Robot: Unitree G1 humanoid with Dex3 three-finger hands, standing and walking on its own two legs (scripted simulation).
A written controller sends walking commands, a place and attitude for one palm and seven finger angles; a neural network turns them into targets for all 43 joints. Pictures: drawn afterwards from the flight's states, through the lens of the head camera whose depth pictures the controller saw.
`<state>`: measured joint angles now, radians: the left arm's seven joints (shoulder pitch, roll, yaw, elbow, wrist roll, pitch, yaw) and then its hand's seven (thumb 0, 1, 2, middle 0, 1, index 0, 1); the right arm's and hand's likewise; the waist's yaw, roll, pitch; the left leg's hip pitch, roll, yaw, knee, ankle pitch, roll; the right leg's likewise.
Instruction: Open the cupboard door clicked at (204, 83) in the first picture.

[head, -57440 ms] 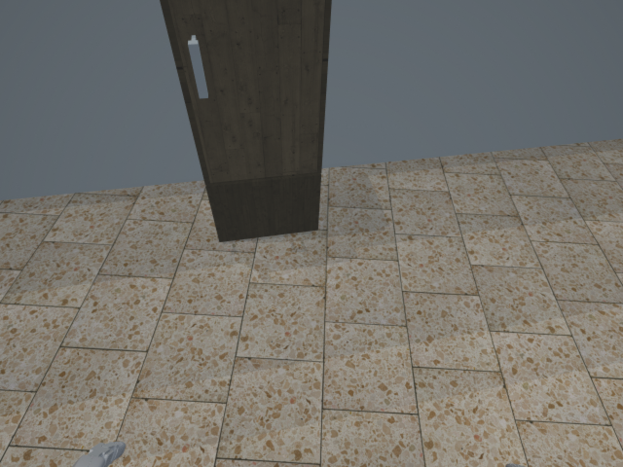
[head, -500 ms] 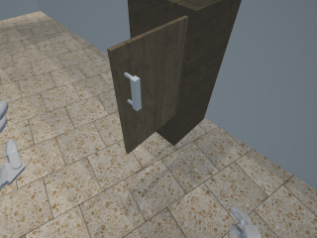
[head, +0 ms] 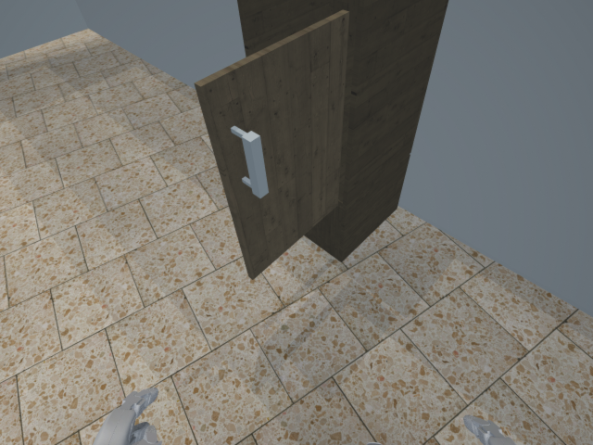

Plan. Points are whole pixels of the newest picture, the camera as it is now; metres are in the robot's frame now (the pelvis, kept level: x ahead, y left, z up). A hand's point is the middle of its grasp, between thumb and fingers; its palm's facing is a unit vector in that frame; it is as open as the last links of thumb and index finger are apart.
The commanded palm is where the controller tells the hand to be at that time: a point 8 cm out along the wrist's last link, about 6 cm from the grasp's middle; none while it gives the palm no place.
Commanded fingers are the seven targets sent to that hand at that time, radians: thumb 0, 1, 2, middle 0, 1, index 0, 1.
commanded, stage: let the arm hang, fingers relaxed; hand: left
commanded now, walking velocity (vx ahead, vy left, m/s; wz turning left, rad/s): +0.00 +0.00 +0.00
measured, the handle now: (248, 162) +0.61 +0.12 +0.02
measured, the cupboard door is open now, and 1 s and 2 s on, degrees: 91 91 91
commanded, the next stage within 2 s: look to check the result in 0.88 s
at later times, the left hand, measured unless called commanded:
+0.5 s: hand out of the picture +0.03 +0.22 -0.14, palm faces +0.04 -0.94 -0.33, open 7.4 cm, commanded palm none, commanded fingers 0.00 0.90 0.90 -0.20 -0.30 -0.20 -0.30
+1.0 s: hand out of the picture +0.08 +0.19 -0.14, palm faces +0.03 -0.96 -0.28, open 7.4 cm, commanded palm none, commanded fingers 0.00 0.90 0.90 -0.20 -0.30 -0.20 -0.30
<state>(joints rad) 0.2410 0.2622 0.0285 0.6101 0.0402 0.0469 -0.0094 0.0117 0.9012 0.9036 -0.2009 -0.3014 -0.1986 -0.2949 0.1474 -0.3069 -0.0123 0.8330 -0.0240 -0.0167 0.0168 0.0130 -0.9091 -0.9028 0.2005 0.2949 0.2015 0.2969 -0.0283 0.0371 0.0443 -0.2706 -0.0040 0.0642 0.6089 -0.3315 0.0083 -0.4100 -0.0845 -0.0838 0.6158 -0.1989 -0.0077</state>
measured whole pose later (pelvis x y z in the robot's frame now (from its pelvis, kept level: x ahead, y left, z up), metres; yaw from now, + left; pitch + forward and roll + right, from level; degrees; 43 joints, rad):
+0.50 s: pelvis +0.00 -0.01 +0.02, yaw +1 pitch -1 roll +0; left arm 0.19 0.28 0.04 1.12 0.02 0.01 0.01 0.01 0.91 0.90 -0.20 -0.30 -0.20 -0.30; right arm 0.29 -0.23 -0.01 1.11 -0.03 0.02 0.00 0.01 -0.91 -0.90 0.20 0.29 0.20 0.30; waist 0.00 0.03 0.06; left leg -0.17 0.02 0.02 0.45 -0.25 -0.01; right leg -0.28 -0.05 -0.13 0.42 -0.11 -0.03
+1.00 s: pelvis +0.03 -0.02 +0.02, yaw +1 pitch -2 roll +0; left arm 0.12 0.23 0.02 1.14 0.01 -0.01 0.01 0.01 0.90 0.90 -0.20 -0.30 -0.20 -0.30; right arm 0.18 -0.25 -0.01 1.12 -0.03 0.00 -0.01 0.01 -0.91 -0.90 0.20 0.29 0.20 0.30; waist 0.00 0.02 0.07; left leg -0.09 0.03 0.02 0.35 -0.23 -0.03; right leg -0.21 -0.04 -0.14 0.37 -0.12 -0.03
